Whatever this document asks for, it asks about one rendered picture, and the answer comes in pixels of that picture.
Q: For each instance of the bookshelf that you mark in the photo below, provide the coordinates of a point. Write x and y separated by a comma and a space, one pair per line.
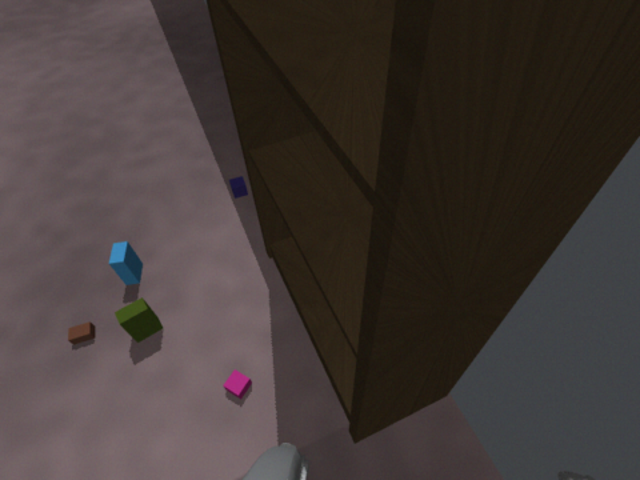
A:
415, 163

